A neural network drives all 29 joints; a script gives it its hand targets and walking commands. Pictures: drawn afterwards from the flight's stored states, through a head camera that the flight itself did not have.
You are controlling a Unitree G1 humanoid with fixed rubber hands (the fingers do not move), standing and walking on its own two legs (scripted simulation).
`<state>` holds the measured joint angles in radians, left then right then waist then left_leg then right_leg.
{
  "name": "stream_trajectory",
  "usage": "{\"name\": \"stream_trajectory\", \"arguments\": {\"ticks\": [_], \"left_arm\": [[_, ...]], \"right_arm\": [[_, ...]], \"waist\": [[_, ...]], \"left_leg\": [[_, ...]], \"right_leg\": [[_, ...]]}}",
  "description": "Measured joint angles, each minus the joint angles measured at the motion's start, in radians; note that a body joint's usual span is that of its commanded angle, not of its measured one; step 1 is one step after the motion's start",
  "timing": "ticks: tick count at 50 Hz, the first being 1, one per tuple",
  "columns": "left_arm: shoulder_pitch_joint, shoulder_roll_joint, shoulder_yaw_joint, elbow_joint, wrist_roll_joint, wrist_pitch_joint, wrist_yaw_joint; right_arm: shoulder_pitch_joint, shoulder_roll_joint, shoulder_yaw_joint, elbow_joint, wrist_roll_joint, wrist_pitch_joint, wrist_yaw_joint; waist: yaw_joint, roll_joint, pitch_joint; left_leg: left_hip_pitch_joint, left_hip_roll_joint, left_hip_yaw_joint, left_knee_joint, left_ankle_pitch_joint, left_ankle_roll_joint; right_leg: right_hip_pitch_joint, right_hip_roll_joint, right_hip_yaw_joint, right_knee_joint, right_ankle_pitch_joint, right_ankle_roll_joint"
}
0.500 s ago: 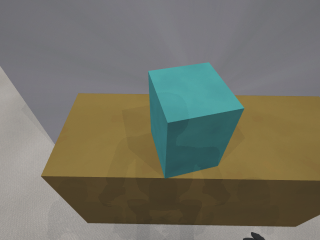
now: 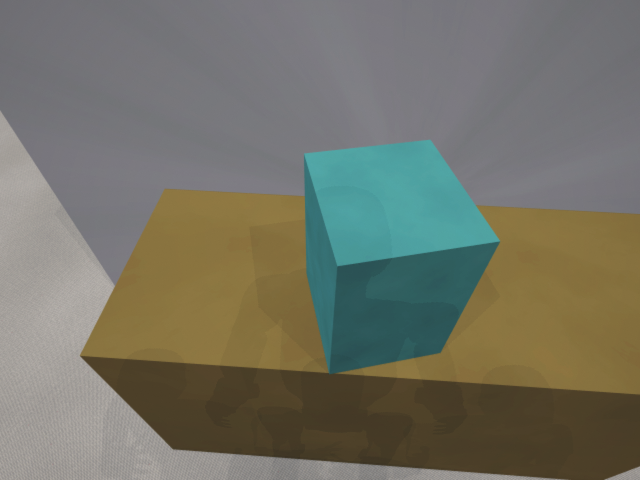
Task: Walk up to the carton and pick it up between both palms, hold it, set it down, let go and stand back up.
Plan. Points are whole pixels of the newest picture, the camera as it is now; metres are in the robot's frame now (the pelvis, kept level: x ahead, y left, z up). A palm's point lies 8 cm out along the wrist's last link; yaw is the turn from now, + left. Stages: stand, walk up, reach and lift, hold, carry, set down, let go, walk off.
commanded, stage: walk up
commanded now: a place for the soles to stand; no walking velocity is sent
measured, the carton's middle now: (377, 261) +0.46 -0.07 -0.02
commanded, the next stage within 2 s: reach and lift in 0.90 s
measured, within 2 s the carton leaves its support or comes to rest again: neither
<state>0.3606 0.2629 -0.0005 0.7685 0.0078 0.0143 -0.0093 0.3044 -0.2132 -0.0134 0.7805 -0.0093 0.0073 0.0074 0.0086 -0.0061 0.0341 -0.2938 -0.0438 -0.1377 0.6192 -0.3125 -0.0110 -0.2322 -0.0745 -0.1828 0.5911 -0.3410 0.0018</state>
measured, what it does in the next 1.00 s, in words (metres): stands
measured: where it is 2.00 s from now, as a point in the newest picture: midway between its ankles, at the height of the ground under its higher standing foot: outside the picture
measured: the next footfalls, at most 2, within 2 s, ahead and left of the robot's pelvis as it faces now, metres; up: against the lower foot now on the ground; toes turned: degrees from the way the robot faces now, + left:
none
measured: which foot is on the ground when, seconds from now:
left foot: down 0.00-1.00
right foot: down 0.00-1.00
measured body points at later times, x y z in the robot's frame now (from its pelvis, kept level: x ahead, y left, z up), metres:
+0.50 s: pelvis +0.01 -0.01 -0.01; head +0.03 +0.00 +0.44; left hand +0.08 +0.25 -0.14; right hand +0.13 -0.26 -0.13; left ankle +0.01 +0.13 -0.73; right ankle -0.02 -0.11 -0.73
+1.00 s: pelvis -0.01 -0.02 -0.02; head +0.02 +0.00 +0.43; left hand +0.06 +0.26 -0.16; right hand +0.12 -0.27 -0.15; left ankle +0.01 +0.13 -0.73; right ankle -0.02 -0.12 -0.73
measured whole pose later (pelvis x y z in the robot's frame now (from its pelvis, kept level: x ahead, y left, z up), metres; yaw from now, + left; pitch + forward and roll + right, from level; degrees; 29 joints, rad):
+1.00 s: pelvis -0.01 -0.02 -0.02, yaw -2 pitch +2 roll +0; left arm 0.25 0.30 0.04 0.66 -0.01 0.34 0.02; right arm 0.05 -0.21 -0.07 1.01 -0.09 -0.07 0.04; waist 0.04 -0.04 0.03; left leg -0.45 -0.01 -0.11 0.81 -0.39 -0.05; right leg -0.41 -0.05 -0.14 0.81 -0.43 -0.02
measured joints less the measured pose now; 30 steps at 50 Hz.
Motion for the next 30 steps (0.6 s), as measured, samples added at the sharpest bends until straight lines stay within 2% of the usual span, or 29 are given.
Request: {"name": "stream_trajectory", "arguments": {"ticks": [30], "left_arm": [[-0.071, 0.018, -0.006, 0.002, -0.003, 0.039, 0.0]], "right_arm": [[-0.042, -0.029, 0.01, -0.01, 0.004, 0.013, -0.02]], "waist": [[0.015, -0.001, 0.025]], "left_leg": [[-0.001, -0.005, -0.052, 0.072, -0.05, -0.019]], "right_leg": [[0.029, -0.004, -0.055, 0.061, -0.068, -0.015]]}}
